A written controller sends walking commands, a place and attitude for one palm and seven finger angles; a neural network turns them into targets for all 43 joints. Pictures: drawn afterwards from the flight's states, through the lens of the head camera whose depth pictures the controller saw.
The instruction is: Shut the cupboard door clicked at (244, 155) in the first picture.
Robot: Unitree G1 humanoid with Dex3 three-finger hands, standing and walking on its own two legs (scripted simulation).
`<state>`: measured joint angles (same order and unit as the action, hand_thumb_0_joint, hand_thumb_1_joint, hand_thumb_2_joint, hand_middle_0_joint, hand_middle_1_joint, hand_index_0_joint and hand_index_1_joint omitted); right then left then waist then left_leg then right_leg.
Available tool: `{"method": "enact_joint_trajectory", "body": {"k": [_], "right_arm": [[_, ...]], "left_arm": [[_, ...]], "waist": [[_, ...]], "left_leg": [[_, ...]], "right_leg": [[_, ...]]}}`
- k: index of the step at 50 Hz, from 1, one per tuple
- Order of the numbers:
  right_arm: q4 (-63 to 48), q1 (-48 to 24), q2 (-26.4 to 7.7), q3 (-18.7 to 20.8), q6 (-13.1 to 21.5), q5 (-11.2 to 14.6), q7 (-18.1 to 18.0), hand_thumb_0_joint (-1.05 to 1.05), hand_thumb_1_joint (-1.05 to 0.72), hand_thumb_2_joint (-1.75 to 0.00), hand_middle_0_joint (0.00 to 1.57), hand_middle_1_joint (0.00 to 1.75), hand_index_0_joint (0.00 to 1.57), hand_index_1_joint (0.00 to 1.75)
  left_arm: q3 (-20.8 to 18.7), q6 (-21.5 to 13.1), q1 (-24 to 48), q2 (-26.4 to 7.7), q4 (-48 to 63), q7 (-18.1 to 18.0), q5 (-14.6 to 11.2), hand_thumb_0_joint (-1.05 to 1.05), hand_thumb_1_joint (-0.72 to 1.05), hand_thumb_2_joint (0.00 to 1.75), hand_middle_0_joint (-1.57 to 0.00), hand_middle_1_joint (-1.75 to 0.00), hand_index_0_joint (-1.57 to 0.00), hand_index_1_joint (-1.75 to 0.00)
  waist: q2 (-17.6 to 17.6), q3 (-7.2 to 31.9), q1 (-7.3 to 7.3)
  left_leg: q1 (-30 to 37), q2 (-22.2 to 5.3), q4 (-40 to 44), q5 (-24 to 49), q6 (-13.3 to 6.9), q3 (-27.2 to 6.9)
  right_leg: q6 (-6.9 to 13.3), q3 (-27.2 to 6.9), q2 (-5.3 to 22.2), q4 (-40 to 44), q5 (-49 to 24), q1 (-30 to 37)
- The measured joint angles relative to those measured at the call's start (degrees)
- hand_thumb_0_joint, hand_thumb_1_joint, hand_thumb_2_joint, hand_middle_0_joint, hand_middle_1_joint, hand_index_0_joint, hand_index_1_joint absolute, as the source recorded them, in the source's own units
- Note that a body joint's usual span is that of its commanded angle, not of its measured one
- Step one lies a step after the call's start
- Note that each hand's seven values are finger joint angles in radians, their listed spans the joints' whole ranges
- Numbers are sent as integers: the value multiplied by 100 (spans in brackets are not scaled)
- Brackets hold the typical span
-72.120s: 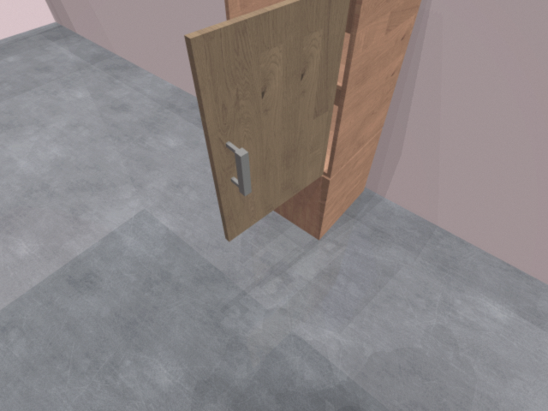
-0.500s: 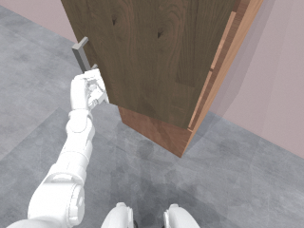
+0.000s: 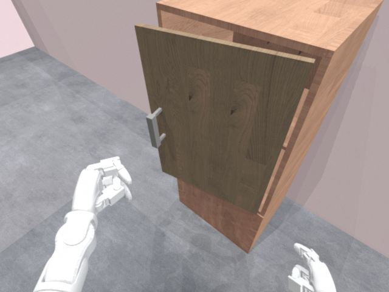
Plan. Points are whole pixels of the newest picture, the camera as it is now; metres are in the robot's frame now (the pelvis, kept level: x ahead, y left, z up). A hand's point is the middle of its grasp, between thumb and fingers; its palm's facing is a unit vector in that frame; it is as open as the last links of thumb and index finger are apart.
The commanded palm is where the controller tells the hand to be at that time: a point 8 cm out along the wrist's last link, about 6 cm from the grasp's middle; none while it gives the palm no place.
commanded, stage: draw the hand back to the body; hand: left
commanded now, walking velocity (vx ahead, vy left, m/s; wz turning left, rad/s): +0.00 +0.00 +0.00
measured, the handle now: (157, 127) +0.60 +0.16 -0.04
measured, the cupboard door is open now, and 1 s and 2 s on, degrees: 12 12 12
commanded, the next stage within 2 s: step back with the hand held close in 0.90 s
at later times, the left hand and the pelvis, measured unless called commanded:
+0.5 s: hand (11, 207) +0.20 +0.28 +0.17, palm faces +0.44 -0.81 -0.40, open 5.9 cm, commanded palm +0.15 +0.32 +0.19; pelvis +0.01 +0.02 +0.02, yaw +1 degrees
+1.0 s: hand (7, 210) +0.19 +0.27 +0.19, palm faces +0.46 -0.79 -0.40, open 7.4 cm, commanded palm +0.14 +0.30 +0.19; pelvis +0.00 +0.00 +0.02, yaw +1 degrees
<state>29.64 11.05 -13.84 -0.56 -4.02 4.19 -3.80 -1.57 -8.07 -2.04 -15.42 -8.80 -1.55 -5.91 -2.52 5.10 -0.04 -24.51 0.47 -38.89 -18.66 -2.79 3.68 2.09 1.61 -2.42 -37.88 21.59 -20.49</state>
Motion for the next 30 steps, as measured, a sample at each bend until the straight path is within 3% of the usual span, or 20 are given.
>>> {"method": "enact_joint_trajectory", "body": {"k": [6, 14, 22, 30], "right_arm": [[9, -198, 128, -204, 108, -40, -68, 1, -90, -90, 20, 30, 20, 30], [101, -130, 197, -332, 274, -148, 45, 1, -90, -90, 20, 30, 20, 30], [348, 40, 128, -257, 403, -211, 93, 1, -90, -90, 20, 30, 21, 30], [519, 146, 1, -89, 613, -211, 107, 2, -90, -90, 20, 30, 20, 30]], "left_arm": [[-194, 456, -436, -154, 842, -263, 78, 2, 90, 90, -98, -115, -98, -115], [-561, 743, -1410, -231, 1970, -325, 97, 1, 90, 90, -77, -91, -76, -91], [-1306, 802, -2098, -519, 2692, -401, 76, 1, 90, 90, -55, -67, -55, -67], [-1929, 597, -2618, -664, 3170, -489, 55, 1, 90, 90, -34, -44, -34, -44]], "waist": [[-42, -208, 183], [-148, -315, 269], [-187, -392, 340], [-248, -375, 377]], "left_leg": [[706, 82, 601, 224, -41, -59], [1346, 175, 1184, 415, -94, -52], [1565, 196, 1380, 498, -107, -73], [1609, 192, 1399, 525, -102, -80]], "right_leg": [[-43, 36, 52, 698, -259, 771], [-116, 9, 123, 1327, -480, 1432], [-133, 23, 135, 1576, -585, 1681], [-130, 30, 131, 1595, -611, 1726]]}}
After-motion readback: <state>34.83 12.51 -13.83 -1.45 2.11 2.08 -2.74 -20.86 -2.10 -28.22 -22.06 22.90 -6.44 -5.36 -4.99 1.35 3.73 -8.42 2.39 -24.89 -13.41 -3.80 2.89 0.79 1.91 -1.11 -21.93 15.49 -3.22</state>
